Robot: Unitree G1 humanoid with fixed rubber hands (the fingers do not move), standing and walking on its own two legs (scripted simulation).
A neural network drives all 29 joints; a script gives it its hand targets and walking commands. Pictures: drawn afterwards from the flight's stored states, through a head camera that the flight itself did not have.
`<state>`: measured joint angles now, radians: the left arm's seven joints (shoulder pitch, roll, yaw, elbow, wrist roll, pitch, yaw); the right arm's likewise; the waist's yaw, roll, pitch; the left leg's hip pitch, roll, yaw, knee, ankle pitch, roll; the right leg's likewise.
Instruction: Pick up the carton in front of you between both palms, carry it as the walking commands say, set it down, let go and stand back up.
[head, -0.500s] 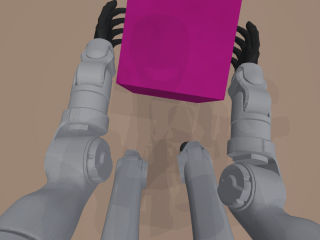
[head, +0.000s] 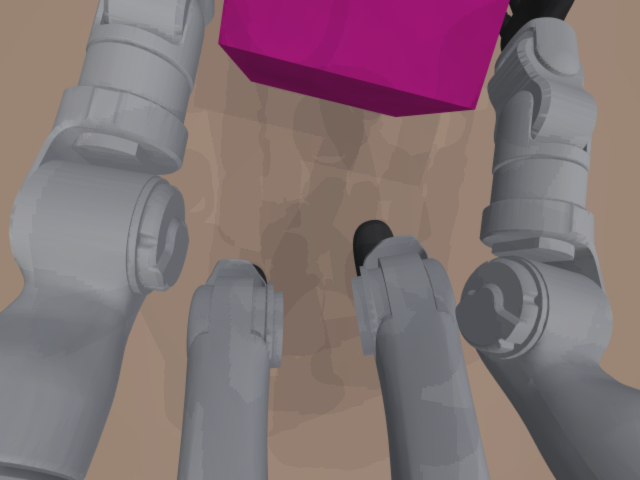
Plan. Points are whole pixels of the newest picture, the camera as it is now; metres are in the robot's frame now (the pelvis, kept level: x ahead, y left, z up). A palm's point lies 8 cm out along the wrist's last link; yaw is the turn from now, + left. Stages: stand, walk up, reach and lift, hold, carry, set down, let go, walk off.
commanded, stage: set down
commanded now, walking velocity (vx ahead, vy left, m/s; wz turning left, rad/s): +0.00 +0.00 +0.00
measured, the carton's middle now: out of the picture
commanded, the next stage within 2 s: none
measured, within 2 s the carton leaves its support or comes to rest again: rests again in 0.64 s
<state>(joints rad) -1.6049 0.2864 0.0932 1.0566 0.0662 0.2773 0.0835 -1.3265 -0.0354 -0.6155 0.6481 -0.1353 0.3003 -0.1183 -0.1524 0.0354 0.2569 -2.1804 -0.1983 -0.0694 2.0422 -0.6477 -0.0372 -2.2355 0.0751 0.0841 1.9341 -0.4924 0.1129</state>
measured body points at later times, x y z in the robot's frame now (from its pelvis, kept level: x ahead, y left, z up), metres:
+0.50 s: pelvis +0.00 +0.00 -0.03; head +0.39 +0.00 +0.20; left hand +0.60 +0.06 -0.22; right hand +0.51 -0.24 -0.21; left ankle +0.07 +0.10 -0.39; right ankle +0.12 -0.14 -0.39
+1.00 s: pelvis +0.00 +0.00 -0.04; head +0.38 +0.01 +0.18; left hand +0.60 +0.05 -0.23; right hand +0.51 -0.25 -0.22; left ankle +0.07 +0.10 -0.39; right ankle +0.12 -0.14 -0.39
